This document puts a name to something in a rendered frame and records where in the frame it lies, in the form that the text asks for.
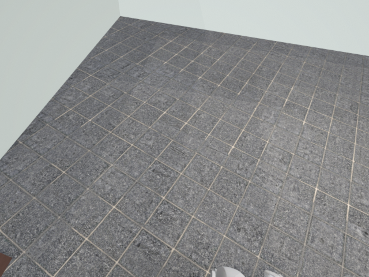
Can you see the cupboard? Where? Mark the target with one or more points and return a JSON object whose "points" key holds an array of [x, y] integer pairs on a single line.
{"points": [[4, 262]]}

